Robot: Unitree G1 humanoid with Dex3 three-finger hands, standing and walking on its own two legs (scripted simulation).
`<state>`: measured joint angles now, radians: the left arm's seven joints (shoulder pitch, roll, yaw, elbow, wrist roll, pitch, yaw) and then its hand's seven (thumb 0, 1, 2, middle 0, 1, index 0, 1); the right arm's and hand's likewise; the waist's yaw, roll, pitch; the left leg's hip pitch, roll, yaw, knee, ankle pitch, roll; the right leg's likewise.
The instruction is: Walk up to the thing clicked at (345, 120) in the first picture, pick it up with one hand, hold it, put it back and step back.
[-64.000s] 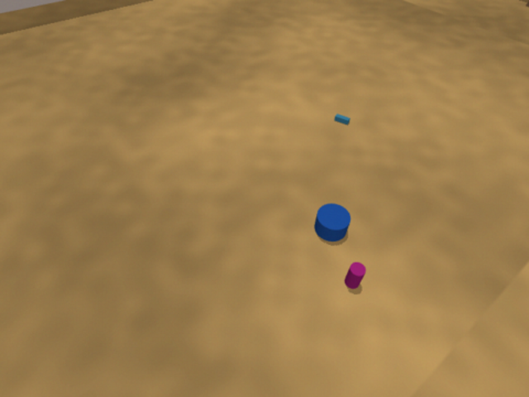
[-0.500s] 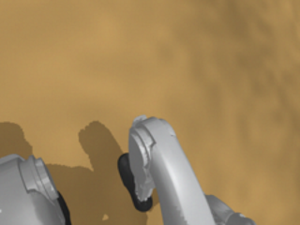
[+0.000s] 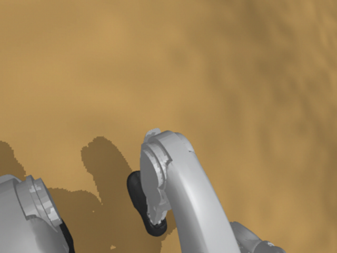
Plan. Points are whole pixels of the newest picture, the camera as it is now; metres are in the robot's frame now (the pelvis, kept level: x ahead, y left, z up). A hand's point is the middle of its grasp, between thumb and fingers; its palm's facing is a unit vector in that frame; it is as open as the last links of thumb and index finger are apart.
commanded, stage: open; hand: left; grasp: from above
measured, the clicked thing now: out of the picture +0.44 +0.31 -0.28
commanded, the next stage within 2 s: withdraw in 0.58 s
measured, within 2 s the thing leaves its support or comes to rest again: neither
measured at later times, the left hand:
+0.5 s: hand out of the picture +0.42 +0.32 -0.24, palm faces -0.43 -0.18 -0.88, open 11.9 cm
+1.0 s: hand out of the picture +0.44 +0.34 -0.18, palm faces -0.26 -0.12 -0.96, open 13.1 cm
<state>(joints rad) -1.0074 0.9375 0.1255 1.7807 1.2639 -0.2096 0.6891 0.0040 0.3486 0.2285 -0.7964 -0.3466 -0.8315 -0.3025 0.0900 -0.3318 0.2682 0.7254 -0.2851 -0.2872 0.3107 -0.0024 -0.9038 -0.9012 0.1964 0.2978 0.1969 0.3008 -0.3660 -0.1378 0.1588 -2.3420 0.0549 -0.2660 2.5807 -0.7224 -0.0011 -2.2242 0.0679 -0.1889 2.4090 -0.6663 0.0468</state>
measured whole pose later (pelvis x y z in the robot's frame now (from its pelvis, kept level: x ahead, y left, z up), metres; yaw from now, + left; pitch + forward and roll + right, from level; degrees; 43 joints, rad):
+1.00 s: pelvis +0.01 +0.00 +0.01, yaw +1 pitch +29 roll -12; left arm -0.87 0.81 0.14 1.43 1.21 -0.14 0.61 0.00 -0.32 0.82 -0.23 -0.85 -0.24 -0.83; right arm 0.14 -0.32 0.17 0.75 -0.23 -0.25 0.33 0.00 -0.90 -0.90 0.20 0.30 0.20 0.30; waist -0.29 -0.06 0.03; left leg -2.35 0.05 -0.24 2.54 -0.74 -0.02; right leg -2.24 0.06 -0.17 2.39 -0.69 0.03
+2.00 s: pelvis +0.00 -0.01 +0.09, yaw +9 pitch +34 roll -6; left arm -0.65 0.54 0.05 0.98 0.86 -0.02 0.20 0.00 0.17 0.90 -0.23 -0.57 -0.21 -0.58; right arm 0.20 -0.26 0.00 0.71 -0.05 -0.02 0.14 0.00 -0.90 -0.90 0.20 0.30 0.20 0.30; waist -0.13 0.07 -0.16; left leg -2.15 0.04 -0.09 2.22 -0.68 0.01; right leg -2.08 0.02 -0.06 2.16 -0.69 0.02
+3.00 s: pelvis +0.08 +0.01 +0.42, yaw +16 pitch +11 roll -3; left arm 0.52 0.22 0.03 -0.15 -0.07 0.46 0.04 0.01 0.90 0.89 -0.21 -0.29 -0.20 -0.30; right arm 0.33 -0.22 0.03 0.51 0.03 -0.19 -0.19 0.01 -0.91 -0.90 0.20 0.30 0.20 0.30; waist -0.06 0.06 -0.20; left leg -0.74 0.04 -0.05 1.03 -0.49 -0.01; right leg -0.66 0.00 -0.06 0.96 -0.49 0.01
